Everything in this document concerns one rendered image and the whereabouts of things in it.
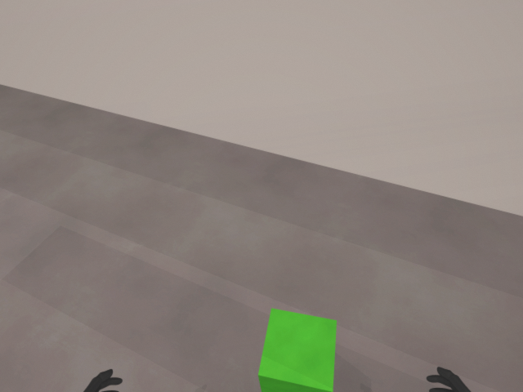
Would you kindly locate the right robot hand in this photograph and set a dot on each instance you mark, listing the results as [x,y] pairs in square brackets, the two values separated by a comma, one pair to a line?
[446,377]

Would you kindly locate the carton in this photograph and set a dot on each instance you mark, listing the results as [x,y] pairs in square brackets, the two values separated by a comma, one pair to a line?
[298,353]

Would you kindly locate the left robot hand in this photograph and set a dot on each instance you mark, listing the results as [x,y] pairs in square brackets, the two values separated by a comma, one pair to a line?
[103,380]

